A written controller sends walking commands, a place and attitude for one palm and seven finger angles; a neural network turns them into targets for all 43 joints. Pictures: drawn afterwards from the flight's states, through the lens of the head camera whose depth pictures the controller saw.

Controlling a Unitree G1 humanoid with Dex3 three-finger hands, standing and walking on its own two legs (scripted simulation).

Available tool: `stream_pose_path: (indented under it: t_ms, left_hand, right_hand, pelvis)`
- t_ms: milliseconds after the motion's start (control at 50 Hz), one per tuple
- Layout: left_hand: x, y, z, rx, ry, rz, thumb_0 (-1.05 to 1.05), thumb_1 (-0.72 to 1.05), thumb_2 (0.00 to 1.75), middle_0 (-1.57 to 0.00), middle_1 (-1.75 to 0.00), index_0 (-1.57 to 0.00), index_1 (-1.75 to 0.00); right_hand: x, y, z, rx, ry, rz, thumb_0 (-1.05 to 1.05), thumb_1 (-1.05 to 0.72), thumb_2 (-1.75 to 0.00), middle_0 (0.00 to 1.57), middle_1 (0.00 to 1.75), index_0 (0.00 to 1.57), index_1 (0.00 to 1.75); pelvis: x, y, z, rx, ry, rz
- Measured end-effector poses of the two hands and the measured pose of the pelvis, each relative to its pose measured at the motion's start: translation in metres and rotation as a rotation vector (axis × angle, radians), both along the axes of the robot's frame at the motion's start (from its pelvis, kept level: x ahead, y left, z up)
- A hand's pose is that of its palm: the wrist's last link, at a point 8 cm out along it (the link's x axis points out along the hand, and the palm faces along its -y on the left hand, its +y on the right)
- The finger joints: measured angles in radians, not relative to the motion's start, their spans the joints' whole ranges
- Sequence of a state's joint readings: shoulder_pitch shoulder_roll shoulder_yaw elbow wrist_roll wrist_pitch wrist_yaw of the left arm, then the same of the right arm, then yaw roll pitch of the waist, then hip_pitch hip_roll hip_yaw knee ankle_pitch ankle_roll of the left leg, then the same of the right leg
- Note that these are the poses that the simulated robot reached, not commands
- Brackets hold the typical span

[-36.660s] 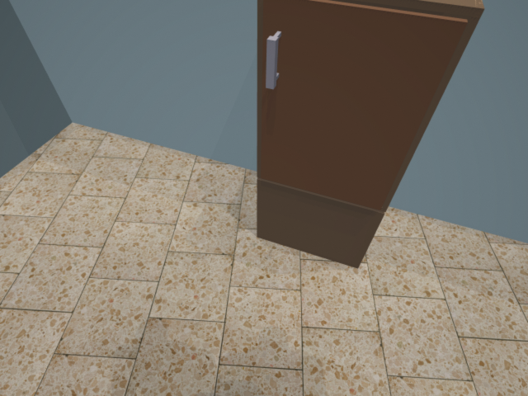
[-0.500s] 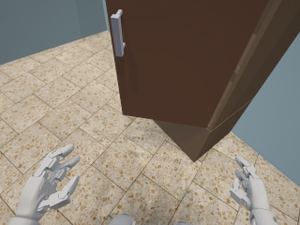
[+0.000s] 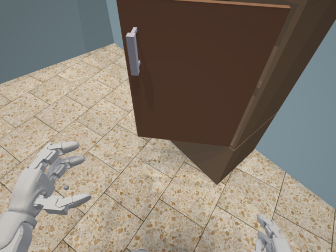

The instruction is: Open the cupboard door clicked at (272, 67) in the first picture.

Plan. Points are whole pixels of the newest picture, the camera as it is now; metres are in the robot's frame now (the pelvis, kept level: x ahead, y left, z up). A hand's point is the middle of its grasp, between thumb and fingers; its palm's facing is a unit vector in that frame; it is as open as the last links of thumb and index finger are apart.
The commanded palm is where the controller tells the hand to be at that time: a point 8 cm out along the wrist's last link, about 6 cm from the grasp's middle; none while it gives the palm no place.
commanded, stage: raise the hand with hooked fingers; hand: left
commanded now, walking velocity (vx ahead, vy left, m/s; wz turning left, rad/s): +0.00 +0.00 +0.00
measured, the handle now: (134, 51) +0.62 +0.14 +0.15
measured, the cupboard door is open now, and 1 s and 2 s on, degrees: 42 42 42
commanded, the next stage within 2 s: move the hooked fingers beside the handle in 1.18 s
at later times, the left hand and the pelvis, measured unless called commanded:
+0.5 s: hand (42, 148) +0.28 +0.27 +0.14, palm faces -0.01 -1.00 -0.05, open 13.8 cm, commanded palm +0.25 +0.31 +0.15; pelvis +0.01 +0.00 +0.02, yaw +1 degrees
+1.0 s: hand (48, 127) +0.31 +0.26 +0.17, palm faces -0.02 -1.00 -0.04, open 14.0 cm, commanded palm +0.28 +0.30 +0.17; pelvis +0.02 -0.02 +0.03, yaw +0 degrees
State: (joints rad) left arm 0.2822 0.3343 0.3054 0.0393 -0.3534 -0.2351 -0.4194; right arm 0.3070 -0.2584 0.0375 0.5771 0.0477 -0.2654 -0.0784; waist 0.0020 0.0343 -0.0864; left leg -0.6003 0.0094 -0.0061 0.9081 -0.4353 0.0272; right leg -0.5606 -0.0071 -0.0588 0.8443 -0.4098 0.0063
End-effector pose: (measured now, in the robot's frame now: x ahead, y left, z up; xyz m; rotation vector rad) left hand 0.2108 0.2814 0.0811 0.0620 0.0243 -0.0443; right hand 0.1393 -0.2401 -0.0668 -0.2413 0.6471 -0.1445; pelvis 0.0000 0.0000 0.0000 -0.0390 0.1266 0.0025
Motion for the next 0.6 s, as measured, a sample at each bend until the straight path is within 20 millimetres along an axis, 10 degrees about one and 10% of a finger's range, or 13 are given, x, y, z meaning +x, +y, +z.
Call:
stream_pose_path:
  t_ms: [600]
  left_hand:
    - [0.056,0.041,0.079,-0.002,-0.053,0.031,-0.01,-0.49,0.30,-0.30,-1.19,-0.30,-1.20]
  right_hand:
    - [0.041,0.010,0.031,0.018,-0.064,0.053,0.01,-0.90,-0.90,0.21,0.30,0.21,0.30]
  pelvis:
    - [0.013,-0.006,0.028,0.010,-0.093,0.012]
